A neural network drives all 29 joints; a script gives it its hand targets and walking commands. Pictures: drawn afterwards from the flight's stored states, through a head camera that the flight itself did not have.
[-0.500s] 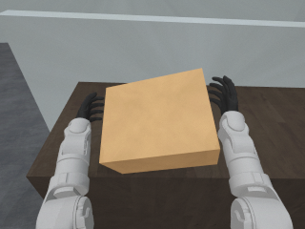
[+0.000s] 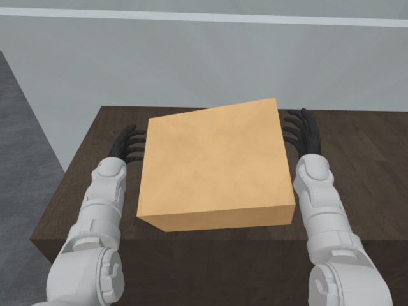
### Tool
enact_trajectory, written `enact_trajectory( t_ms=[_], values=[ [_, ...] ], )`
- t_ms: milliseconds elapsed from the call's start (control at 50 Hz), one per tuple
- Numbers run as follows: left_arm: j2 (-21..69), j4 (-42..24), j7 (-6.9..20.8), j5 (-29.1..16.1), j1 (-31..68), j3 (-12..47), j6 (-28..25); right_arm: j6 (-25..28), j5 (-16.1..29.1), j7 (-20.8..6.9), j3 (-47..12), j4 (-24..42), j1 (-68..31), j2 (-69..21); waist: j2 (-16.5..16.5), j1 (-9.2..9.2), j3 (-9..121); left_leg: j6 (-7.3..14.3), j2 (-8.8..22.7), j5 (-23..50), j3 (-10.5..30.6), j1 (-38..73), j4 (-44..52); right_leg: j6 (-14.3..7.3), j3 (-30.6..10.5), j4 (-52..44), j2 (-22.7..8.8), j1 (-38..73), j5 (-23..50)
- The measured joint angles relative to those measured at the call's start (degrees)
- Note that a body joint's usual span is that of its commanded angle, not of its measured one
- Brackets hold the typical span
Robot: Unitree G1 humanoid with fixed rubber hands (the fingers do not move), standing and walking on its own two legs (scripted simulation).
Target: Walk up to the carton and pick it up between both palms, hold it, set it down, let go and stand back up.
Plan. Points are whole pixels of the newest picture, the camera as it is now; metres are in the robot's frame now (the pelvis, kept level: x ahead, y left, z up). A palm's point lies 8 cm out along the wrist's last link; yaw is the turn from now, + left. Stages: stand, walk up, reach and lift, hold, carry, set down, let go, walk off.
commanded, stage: set down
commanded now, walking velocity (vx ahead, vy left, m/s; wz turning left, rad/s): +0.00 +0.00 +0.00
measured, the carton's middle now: (216, 169) +0.41 -0.02 +0.06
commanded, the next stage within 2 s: none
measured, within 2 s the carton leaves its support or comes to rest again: neither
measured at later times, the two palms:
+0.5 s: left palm (123, 156) +0.42 +0.18 +0.10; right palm (305, 156) +0.38 -0.20 +0.14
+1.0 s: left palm (130, 150) +0.44 +0.17 +0.09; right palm (304, 161) +0.39 -0.21 +0.11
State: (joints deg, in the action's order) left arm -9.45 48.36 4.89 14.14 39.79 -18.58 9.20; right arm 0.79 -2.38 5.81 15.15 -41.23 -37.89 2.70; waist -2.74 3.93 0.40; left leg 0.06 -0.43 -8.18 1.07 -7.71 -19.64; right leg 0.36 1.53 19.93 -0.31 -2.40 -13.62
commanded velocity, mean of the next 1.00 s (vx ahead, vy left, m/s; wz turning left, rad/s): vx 0.00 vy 0.00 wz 0.00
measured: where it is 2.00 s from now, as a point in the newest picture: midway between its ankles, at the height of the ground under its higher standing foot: outside the picture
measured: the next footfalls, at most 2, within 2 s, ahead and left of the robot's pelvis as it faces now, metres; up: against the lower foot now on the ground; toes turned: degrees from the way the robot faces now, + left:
none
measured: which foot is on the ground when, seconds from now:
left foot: down 0.00-1.00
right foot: down 0.00-1.00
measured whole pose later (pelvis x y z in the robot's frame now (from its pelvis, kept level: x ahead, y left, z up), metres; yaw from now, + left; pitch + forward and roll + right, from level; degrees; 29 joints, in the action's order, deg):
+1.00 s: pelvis +0.02 +0.00 +0.00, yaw +0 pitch +1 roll +0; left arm -13.0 64.4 8.1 12.3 48.3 -19.3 -1.4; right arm 2.2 -8.3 5.9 23.3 -43.7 -37.9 -0.5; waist -3.1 5.1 0.4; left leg 0.1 -0.8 -9.0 0.6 -11.5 -19.3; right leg 0.4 1.5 19.9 -0.8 -6.5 -14.3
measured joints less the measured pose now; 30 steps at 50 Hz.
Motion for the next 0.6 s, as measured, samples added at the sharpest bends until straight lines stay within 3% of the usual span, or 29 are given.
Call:
enact_trajectory(
  t_ms=[600],
  values=[
    [-2.8,12.6,1.6,-1.4,5.6,-0.6,-7.1,1.1,-4.2,0.1,5.2,-2.5,0.0,-2.6,-0.3,0.66,-0.7,0.0,-0.3,-0.6,-0.3,-0.7,0.3,0.0,0.0,0.0,-0.4,-0.9,-0.7]
  ],
)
